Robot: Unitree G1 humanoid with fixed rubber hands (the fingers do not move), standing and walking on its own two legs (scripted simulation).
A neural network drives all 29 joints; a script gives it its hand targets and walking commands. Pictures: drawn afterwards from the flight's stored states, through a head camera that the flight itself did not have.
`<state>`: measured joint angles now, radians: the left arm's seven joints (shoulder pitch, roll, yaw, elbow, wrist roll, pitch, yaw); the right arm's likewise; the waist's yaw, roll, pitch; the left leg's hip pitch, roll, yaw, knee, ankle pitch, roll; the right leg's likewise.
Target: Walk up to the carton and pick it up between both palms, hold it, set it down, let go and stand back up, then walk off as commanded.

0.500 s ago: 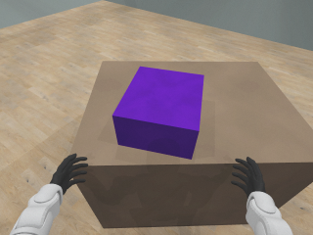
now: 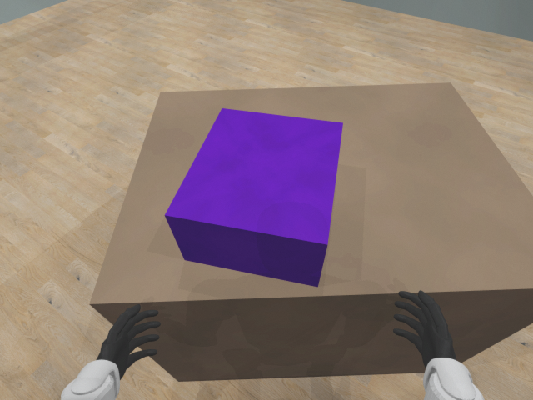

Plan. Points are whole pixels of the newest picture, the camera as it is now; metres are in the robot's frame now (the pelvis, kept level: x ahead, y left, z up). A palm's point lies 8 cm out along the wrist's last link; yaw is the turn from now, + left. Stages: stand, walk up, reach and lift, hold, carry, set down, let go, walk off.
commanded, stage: set down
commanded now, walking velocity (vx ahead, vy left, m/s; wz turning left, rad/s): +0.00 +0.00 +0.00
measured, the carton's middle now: (265, 189) +0.49 +0.01 -0.01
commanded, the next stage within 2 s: let go in 1.30 s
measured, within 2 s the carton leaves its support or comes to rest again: neither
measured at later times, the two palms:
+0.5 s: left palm (123, 361) +0.19 +0.24 -0.05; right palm (431, 377) +0.15 -0.22 -0.06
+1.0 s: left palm (131, 371) +0.18 +0.23 -0.07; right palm (433, 378) +0.15 -0.23 -0.07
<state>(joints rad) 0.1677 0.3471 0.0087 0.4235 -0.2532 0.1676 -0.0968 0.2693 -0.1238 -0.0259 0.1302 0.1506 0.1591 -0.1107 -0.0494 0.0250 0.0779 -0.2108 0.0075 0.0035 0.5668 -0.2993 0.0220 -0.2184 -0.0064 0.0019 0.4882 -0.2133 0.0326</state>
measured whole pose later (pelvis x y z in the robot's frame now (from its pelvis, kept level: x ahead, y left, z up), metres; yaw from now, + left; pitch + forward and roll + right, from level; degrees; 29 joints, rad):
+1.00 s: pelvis +0.02 +0.00 +0.00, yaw +0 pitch -2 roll -1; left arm 0.24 0.22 0.01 0.44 -0.14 0.10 0.01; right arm 0.23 -0.17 -0.01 0.64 0.12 -0.21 0.01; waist -0.05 0.02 0.06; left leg -0.20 0.01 0.00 0.53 -0.30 0.02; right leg -0.20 -0.01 0.00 0.45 -0.21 0.03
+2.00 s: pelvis +0.02 +0.00 +0.00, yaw +0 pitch -2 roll -1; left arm 0.24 0.31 0.01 0.56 -0.05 0.03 0.01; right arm 0.20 -0.29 -0.01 0.79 0.10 -0.07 0.02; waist -0.05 0.02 0.00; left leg -0.18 0.00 0.00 0.53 -0.31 0.02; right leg -0.20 -0.01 0.00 0.48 -0.24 0.03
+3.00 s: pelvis +0.02 +0.00 +0.00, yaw +0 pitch -3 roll -1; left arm 0.24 0.34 0.01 0.75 -0.05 0.00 -0.01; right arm 0.20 -0.34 -0.01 0.92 0.10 -0.04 0.02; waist -0.05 0.02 -0.04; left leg -0.18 0.00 0.00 0.53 -0.31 0.02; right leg -0.20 -0.01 0.00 0.49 -0.24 0.03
